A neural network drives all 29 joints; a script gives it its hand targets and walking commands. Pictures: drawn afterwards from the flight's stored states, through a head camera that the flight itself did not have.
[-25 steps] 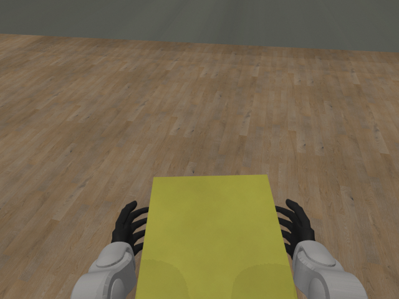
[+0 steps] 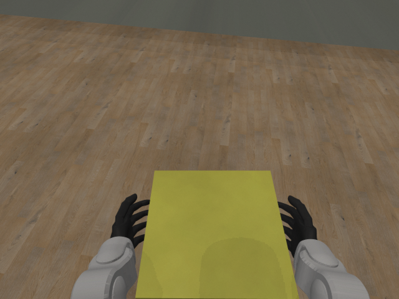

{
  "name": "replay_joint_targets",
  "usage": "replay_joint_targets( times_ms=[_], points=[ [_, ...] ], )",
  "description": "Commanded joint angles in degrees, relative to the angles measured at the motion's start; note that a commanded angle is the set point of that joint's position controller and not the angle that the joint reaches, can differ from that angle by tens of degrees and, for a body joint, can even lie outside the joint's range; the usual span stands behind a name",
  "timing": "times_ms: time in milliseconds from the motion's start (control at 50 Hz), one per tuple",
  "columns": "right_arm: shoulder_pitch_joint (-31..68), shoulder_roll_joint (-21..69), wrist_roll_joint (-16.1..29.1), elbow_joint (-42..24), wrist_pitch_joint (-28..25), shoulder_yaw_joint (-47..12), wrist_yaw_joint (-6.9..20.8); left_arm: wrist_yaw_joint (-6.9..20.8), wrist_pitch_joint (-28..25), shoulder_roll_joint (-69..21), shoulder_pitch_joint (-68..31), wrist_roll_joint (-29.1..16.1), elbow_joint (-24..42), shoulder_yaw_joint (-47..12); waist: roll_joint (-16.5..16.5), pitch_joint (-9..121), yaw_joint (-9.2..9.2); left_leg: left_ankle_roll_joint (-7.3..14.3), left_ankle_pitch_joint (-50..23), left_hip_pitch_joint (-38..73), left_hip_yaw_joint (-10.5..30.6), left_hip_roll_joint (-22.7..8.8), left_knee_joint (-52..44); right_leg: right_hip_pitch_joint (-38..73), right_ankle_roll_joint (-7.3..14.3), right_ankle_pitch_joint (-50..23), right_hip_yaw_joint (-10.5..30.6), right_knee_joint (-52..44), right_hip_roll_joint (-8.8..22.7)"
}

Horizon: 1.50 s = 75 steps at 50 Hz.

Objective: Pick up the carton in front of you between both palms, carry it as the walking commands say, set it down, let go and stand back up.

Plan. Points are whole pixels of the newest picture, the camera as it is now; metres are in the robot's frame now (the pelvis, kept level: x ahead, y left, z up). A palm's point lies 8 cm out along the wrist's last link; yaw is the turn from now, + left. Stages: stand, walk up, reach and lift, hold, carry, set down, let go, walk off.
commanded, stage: carry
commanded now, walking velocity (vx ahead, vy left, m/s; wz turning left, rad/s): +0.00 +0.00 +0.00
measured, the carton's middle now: (211, 249) +0.24 -0.01 +0.00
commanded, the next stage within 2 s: hold in 2.00 s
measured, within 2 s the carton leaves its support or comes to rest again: neither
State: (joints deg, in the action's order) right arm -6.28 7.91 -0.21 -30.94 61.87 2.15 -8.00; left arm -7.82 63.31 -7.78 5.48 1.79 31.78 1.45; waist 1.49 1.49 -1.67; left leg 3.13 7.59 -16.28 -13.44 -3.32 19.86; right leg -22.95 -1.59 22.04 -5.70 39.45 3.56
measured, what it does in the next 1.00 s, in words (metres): steps on the spot: right foot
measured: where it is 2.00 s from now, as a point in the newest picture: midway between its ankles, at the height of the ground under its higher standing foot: outside the picture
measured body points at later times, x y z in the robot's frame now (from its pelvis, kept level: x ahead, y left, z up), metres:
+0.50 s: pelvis +0.12 -0.03 -0.01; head +0.11 -0.03 +0.44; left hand +0.35 +0.14 +0.07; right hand +0.36 -0.17 +0.07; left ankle +0.03 +0.09 -0.75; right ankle +0.10 -0.13 -0.75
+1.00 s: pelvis +0.09 -0.03 -0.01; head +0.06 -0.03 +0.44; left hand +0.32 +0.14 +0.06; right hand +0.33 -0.17 +0.05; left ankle +0.03 +0.09 -0.75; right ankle +0.10 -0.13 -0.75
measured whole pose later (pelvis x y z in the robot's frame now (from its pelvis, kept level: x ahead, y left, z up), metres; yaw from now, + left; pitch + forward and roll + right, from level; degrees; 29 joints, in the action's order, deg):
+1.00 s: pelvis +0.09 -0.03 -0.01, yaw +2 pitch +2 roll +0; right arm -2.9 7.5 -4.4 -22.2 63.9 2.2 -6.3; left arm -5.7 63.7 -7.5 2.9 4.6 22.2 2.8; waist -0.4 6.8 -0.1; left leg -1.2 18.7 -9.6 -11.0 -4.9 27.2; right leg -15.7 1.0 14.1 -10.9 28.4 3.7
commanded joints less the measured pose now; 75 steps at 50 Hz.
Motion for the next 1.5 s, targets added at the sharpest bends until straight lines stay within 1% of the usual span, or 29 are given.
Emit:
replay_joint_targets(
  times_ms=[0, 20, 40, 60, 80, 100, 120, 140, 180, 200, 240, 280, 360, 440, 520, 720, 820, 880, 920, 980, 1160, 1280, 1380, 1440, 1480],
  points=[
    [15.85, 42.11, 11.31, -7.63, -1.22, -34.56, 4.83, 2.47, -2.19, -43.48, -14.17, -8.82, 6.62, -33.84, -11.19, 19.91, 0.83, 3.35, -28.03, 14.47, 5.82, -12.37, -1.34, 7.14, -0.23, -8.74, -2.76, -10.32, -0.3],
    [15.83, 41.1, 11.21, -8.0, -0.98, -34.45, 4.55, 2.29, -1.97, -42.36, -14.05, -8.83, 7.23, -33.65, -10.43, 19.56, 1.13, 2.3, -22.74, 12.28, 4.58, -11.3, -0.13, 10.28, -0.3, -15.64, -3.82, -14.64, 0.05],
    [16.02, 40.01, 11.0, -8.39, -0.63, -34.25, 4.18, 2.12, -1.61, -41.06, -14.6, -9.05, 8.01, -33.39, -9.47, 18.44, 1.19, 0.6, -16.21, 9.95, 3.98, -9.82, 0.74, 12.8, -0.38, -21.46, -4.16, -18.57, 0.87],
    [15.88, 38.65, 10.47, -8.44, -0.07, -33.83, 3.6, 1.9, -0.89, -39.09, -14.33, -9.09, 8.28, -32.65, -8.42, 17.62, 1.23, -0.86, -9.51, 6.76, 4.11, -9.07, 1.39, 15.9, -0.36, -23.12, -3.12, -19.25, 3.12],
    [15.7, 37.05, 9.51, -7.28, 0.6, -32.94, 2.93, 1.7, -0.15, -36.93, -15.14, -9.34, 8.36, -31.97, -5.54, 16.5, 1.34, -2.14, -2.26, 2.94, 3.78, -8.27, 2.83, 18.57, -0.23, -27.54, -0.22, -18.43, 7.16],
    [16.0, 35.03, 8.97, -7.99, 1.43, -32.48, 2.3, 1.45, 0.49, -35.18, -16.02, -9.44, 7.93, -31.76, -1.13, 14.17, 0.86, -3.65, 1.9, 1.99, 4.25, -6.02, 1.98, 16.04, 0.84, -32.71, 2.45, -16.78, 10.19],
    [17.28, 33.78, 8.76, -8.44, 2.49, -32.14, 1.85, 1.22, 1.04, -34.38, -16.49, -9.63, 6.38, -30.89, 2.24, 11.9, 1.16, -4.13, -0.02, 4.51, 5.47, -5.72, 1.55, 12.66, 1.76, -32.88, 3.0, -16.29, 9.94],
    [17.94, 33.06, 8.51, -7.6, 3.32, -31.87, 1.47, 1.1, 1.67, -33.44, -15.89, -9.75, 4.91, -29.97, 3.16, 10.34, 1.13, -4.2, -3.25, 5.91, 5.49, -6.45, 2.93, 11.28, 1.81, -35.05, 2.37, -16.32, 9.11],
    [17.08, 31.87, 7.7, -5.56, 4.38, -31.04, 0.78, 0.79, 2.56, -32.08, -14.53, -9.38, 2.37, -28.49, 3.16, 11.72, 1.35, -4.71, -11.22, 7.4, 5.5, -6.65, 5.75, 12.53, 1.91, -42.44, 1.65, -14.65, 8.45],
    [17.01, 31.73, 7.54, -5.08, 4.65, -30.83, 0.5, 0.64, 2.81, -31.82, -14.45, -9.25, 1.93, -28.05, 3.0, 13.07, 1.4, -4.91, -13.95, 7.85, 5.4, -6.55, 6.68, 13.72, 2.09, -45.99, 1.35, -13.65, 8.17],
    [18.01, 32.67, 7.62, -4.78, 4.82, -30.6, 0.16, 0.5, 3.04, -32.66, -15.8, -9.74, 2.13, -27.88, 2.4, 15.3, 1.45, -5.39, -16.27, 8.09, 5.14, -6.28, 7.7, 15.79, 2.37, -50.76, 1.02, -12.23, 7.9],
    [19.11, 34.41, 8.0, -5.01, 4.58, -30.71, 0.18, 0.65, 2.87, -34.37, -17.57, -10.53, 3.05, -28.54, 1.54, 16.37, 1.51, -5.73, -16.75, 8.05, 5.09, -6.11, 7.81, 16.95, 2.52, -52.23, 0.87, -11.39, 7.85],
    [20.3, 37.24, 8.72, -5.81, 3.65, -31.24, 0.63, 1.13, 2.02, -37.3, -19.63, -11.57, 4.93, -30.17, -0.24, 17.57, 1.62, -5.75, -19.2, 9.33, 5.22, -6.09, 8.1, 17.07, 2.68, -50.99, 0.52, -10.21, 7.28],
    [19.43, 37.59, 8.89, -6.27, 3.01, -31.51, 0.88, 1.22, 1.51, -37.69, -18.99, -11.45, 5.8, -30.76, -1.39, 18.27, 1.63, -5.47, -21.84, 10.06, 5.31, -6.23, 8.58, 16.68, 2.66, -48.52, 0.08, -9.09, 6.64],
    [18.53, 36.8, 8.86, -6.43, 2.92, -31.58, 0.97, 1.11, 1.48, -36.97, -17.84, -10.86, 5.71, -30.63, -1.83, 17.51, 1.61, -5.19, -21.66, 9.81, 5.42, -6.53, 8.47, 15.7, 2.54, -44.42, -0.19, -8.78, 6.3],
    [18.88, 36.13, 8.7, -5.61, 3.4, -31.82, 1.43, 1.43, 2.01, -36.1, -17.8, -9.89, 4.31, -30.36, -1.85, 13.13, 1.53, -4.44, -11.98, 7.72, 6.26, -7.0, 5.95, 13.09, 2.56, -32.66, 0.18, -11.49, 6.21],
    [20.05, 35.49, 7.73, -2.48, 3.23, -32.3, 3.46, 3.46, 1.88, -35.43, -18.98, -8.97, 1.3, -30.99, -1.7, 10.92, 1.51, -4.0, -6.11, 6.5, 6.76, -6.89, 4.12, 12.04, 2.52, -26.81, 0.6, -13.55, 6.07],
    [21.93, 33.16, 6.94, 0.49, 2.3, -31.49, 4.87, 4.8, 0.92, -33.49, -20.8, -8.05, -1.55, -30.09, -1.76, 10.13, 1.56, -3.64, -3.01, 5.79, 6.98, -6.76, 3.18, 11.62, 2.61, -23.93, 0.78, -14.49, 6.01],
    [23.11, 31.59, 6.31, 2.41, 1.21, -30.64, 5.6, 5.58, -0.19, -32.29, -22.19, -7.62, -3.4, -29.24, -1.69, 9.96, 1.6, -3.4, -0.97, 5.34, 7.08, -6.7, 2.65, 11.4, 2.65, -22.15, 0.87, -15.02, 6.0],
    [24.75, 31.8, 5.79, 4.97, -0.76, -30.18, 6.59, 6.76, -2.17, -32.27, -23.88, -7.34, -5.79, -28.8, -1.59, 10.2, 1.64, -3.22, 1.0, 5.02, 7.19, -6.67, 2.25, 11.15, 2.63, -20.51, 1.02, -15.5, 6.06],
    [28.17, 31.86, 2.03, 14.78, -8.1, -26.36, 9.63, 9.74, -9.42, -32.09, -27.13, -4.33, -15.74, -25.48, -1.42, 12.13, 1.67, -3.12, 2.3, 4.47, 7.19, -6.7, 2.42, 11.09, 2.58, -19.68, 1.01, -15.45, 6.32],
    [31.91, 33.25, 0.12, 22.83, -14.74, -23.87, 12.09, 12.12, -16.1, -33.47, -31.06, -2.21, -24.27, -22.73, -1.4, 13.0, 1.61, -3.08, 3.03, 4.09, 7.44, -6.6, 2.46, 11.14, 2.6, -19.26, 1.15, -15.53, 6.35],
    [35.82, 34.04, -1.05, 30.92, -21.53, -21.57, 14.11, 14.06, -23.01, -34.31, -34.6, -0.53, -32.6, -20.15, -1.31, 14.18, 1.59, -3.08, 2.81, 4.41, 7.6, -6.47, 2.83, 11.59, 2.54, -19.83, 1.03, -15.22, 6.35],
    [38.69, 36.48, -0.95, 33.6, -25.17, -22.23, 15.22, 15.22, -26.65, -36.81, -37.26, -0.62, -35.36, -20.76, -1.23, 15.0, 1.6, -3.1, 2.55, 4.68, 7.63, -6.39, 3.04, 12.02, 2.47, -20.43, 0.95, -15.02, 6.35],
    [40.22, 39.16, -0.52, 34.26, -26.44, -23.49, 15.95, 15.99, -27.95, -39.45, -38.92, -1.09, -35.89, -22.14, -1.24, 15.69, 1.59, -3.1, 2.07, 4.99, 7.65, -6.36, 3.27, 12.33, 2.45, -20.97, 0.91, -14.83, 6.36]
  ],
)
